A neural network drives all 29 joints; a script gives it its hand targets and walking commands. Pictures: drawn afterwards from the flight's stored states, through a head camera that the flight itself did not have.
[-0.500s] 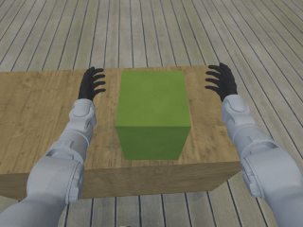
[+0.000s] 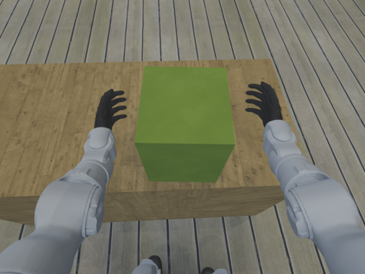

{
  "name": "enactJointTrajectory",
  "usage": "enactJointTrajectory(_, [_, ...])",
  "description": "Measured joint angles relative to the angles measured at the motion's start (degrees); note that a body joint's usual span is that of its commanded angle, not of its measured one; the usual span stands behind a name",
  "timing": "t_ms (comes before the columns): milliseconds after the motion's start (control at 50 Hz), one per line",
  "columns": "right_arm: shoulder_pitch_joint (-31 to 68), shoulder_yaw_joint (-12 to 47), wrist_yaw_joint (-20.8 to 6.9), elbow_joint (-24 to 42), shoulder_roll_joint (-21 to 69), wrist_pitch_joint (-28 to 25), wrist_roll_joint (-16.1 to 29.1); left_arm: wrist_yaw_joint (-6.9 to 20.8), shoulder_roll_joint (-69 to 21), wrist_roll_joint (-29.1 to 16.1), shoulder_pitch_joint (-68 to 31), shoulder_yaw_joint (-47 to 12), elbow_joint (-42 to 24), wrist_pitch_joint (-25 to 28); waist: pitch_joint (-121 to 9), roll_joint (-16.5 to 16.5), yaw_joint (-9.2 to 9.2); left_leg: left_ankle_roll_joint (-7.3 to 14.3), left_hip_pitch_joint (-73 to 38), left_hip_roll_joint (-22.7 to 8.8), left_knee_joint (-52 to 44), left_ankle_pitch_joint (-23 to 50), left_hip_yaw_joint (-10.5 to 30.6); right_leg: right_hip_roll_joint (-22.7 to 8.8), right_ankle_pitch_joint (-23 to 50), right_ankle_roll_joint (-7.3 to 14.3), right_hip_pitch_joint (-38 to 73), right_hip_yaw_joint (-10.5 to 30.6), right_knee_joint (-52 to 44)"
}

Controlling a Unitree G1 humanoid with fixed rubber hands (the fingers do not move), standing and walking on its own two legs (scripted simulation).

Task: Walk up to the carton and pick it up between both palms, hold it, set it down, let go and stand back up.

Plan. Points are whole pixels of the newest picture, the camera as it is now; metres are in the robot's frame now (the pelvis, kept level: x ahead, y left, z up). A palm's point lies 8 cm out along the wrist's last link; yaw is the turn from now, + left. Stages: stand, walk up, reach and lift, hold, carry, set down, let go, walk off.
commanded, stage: reach and lift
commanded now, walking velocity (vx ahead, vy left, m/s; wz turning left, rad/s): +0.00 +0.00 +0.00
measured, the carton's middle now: (183, 130) +0.47 +0.03 -0.06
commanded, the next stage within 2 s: none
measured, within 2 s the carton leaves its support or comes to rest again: neither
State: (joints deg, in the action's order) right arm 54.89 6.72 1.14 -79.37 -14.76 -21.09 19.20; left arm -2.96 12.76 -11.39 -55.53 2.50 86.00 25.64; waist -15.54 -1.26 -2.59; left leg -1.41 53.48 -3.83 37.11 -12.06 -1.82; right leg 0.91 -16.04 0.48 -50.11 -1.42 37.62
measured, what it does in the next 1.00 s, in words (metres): stands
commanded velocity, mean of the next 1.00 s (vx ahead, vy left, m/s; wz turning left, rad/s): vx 0.00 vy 0.00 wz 0.00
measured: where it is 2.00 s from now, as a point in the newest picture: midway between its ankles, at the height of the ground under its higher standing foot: outside the picture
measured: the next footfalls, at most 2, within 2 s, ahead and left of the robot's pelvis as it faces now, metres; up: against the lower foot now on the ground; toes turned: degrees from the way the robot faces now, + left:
none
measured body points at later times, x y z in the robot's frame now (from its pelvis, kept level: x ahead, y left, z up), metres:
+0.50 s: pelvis +0.00 +0.02 -0.03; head +0.16 +0.01 +0.39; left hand +0.45 +0.19 -0.05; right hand +0.48 -0.16 -0.02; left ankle +0.03 +0.13 -0.71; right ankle -0.01 -0.11 -0.71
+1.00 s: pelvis -0.01 +0.01 -0.02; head +0.15 +0.02 +0.40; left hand +0.44 +0.18 -0.03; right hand +0.45 -0.12 -0.03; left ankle +0.03 +0.13 -0.71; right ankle -0.01 -0.11 -0.71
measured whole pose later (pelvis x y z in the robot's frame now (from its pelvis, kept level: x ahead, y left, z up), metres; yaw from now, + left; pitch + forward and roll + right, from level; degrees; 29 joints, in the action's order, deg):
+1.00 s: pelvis -0.01 +0.01 -0.02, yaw +1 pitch +31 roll -2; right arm 55.1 -32.9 5.1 -81.8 -3.6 -36.7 -18.9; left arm -5.6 3.8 11.6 -54.9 26.7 81.5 35.9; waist -12.3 0.4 -1.6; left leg -1.0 62.9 -3.5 47.6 -15.9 0.0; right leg 0.5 -19.8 0.4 -58.2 -2.9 46.9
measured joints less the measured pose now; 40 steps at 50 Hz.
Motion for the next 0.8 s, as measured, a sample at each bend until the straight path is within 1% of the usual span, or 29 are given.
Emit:
enactJointTrajectory(40, [-0.34,-1.3,0.28,0.23,0.78,-1.69,-1.06,-0.29,0.16,0.01,0.96,0.36,-0.69,1.28,-1.21,0.29,0.1,-0.07,2.64,0.0,1.49,-0.49,0.37,-0.03,-0.45,0.0,-2.34,-0.32,1.15])
enactJointTrajectory(100, [0.82,-3.61,0.74,-1.11,1.61,-3.85,-3.25,-0.44,0.54,0.32,0.8,0.52,-0.69,2.69,-2.09,1.02,0.37,-0.07,5.97,0.07,3.97,-1.39,0.94,-0.13,-1.27,-0.07,-5.2,-0.82,3.14])
enactJointTrajectory(200, [2.9,-6.63,0.91,-3.94,1.55,-5.85,-5.9,-0.32,0.35,0.01,-1.65,-0.48,0.24,4.26,-2.92,1.34,0.56,0.2,9.82,0.15,7.14,-2.7,1.03,-0.29,-2.43,-0.36,-8.86,-0.81,6.02])
enactJointTrajectory(280, [3.99,-6.19,0.96,-6.12,0.86,-7.12,-5.75,-0.34,-0.64,0.39,-3.1,0.14,1.05,4.62,-2.61,1.17,0.57,0.45,11.25,0.03,8.84,-3.56,0.53,-0.26,-3.08,-0.57,-10.46,-0.26,7.63])
enactJointTrajectory(380, [4.08,-4.04,0.5,-6.71,-0.41,-8.24,-4.18,-0.4,-2.83,1.55,-1.82,0.75,1.0,4.86,-2.17,1.4,-0.1,0.84,12.06,-0.1,9.68,-4.16,-0.2,-0.2,-3.27,-0.96,-11.46,0.5,8.25])
enactJointTrajectory(460, [3.79,-4.16,0.13,-6.23,-0.27,-9.41,-5.15,-0.65,-4.62,3.23,0.3,2.93,-0.03,5.7,-1.93,1.98,-0.59,1.06,12.75,0.01,10.21,-4.44,-0.49,-0.34,-3.52,-1.23,-12.23,0.8,8.81])
enactJointTrajectory(560, [3.26,-7.17,0.08,-4.76,2.0,-11.14,-9.48,-1.29,-5.91,5.44,1.45,5.1,-3.41,7.56,-2.4,2.85,-0.99,1.02,14.52,-0.04,11.84,-4.98,-0.27,-0.32,-4.05,-1.28,-13.82,0.64,10.24])
enactJointTrajectory(660, [3.05,-9.98,1.04,-4.47,5.29,-12.64,-13.96,-1.93,-6.71,8.23,0.06,8.78,-3.73,7.98,-2.46,2.87,-0.96,0.96,15.13,-0.05,13.09,-5.32,0.0,-0.33,-4.61,-1.11,-14.49,0.42,11.8])
enactJointTrajectory(720, [2.96,-13.62,2.84,-5.13,6.36,-13.24,-16.65,-2.03,-6.8,10.2,-0.57,11.15,-2.87,7.94,-1.18,2.28,-0.68,0.93,13.96,0.12,12.92,-5.16,0.12,-0.47,-4.74,-1.0,-13.46,0.29,12.11])
enactJointTrajectory(800, [3.66,-19.11,3.27,-7.38,6.88,-14.0,-21.19,-2.85,-7.25,12.54,-1.0,13.35,-2.69,7.93,0.73,1.99,-0.15,0.55,12.47,0.11,12.67,-4.75,0.87,-0.39,-4.51,-0.55,-11.62,-0.46,11.67])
